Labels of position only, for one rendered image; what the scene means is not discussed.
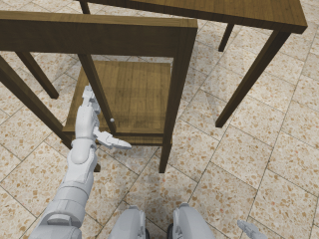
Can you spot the right robot hand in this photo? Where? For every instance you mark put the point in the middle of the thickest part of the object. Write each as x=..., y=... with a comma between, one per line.
x=250, y=229

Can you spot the left robot upper arm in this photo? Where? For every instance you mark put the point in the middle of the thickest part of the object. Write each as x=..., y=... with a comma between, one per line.
x=44, y=231

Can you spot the chair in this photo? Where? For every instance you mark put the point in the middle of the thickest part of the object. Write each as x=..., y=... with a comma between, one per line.
x=142, y=97

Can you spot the robot left thigh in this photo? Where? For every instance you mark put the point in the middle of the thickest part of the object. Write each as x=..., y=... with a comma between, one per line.
x=130, y=225

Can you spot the table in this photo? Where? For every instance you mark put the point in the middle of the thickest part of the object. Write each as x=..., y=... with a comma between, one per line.
x=282, y=16

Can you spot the left robot hand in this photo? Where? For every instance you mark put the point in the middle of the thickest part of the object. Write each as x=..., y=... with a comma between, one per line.
x=87, y=118

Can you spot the robot thigh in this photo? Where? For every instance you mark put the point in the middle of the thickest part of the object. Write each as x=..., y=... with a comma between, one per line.
x=130, y=225
x=190, y=224

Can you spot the robot right thigh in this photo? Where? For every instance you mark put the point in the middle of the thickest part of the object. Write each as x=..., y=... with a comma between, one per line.
x=190, y=224

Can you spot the left robot forearm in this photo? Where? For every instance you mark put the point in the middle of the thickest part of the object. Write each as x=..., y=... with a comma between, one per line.
x=68, y=205

